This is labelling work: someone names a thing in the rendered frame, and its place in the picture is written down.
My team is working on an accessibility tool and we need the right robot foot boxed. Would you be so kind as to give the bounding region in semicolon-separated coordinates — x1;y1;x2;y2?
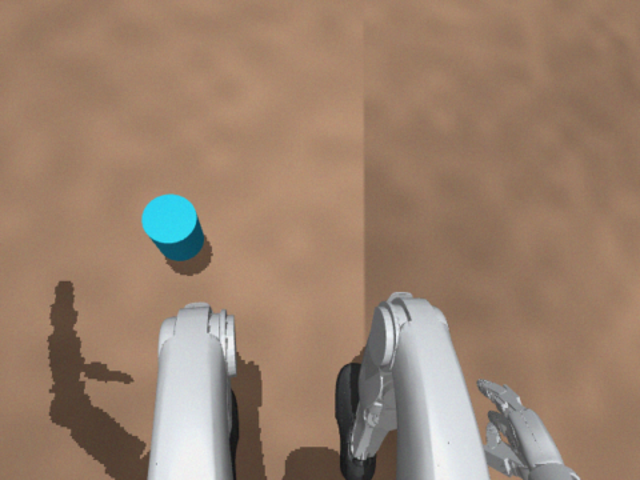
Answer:
335;363;376;480

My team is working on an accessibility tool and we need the right robot arm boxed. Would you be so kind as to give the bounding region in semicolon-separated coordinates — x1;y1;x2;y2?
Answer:
528;463;581;480

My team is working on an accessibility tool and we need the right robot hand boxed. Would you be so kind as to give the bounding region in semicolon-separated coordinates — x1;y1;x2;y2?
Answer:
477;379;565;480

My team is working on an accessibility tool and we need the can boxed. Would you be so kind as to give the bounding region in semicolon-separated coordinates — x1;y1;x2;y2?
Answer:
142;194;204;261

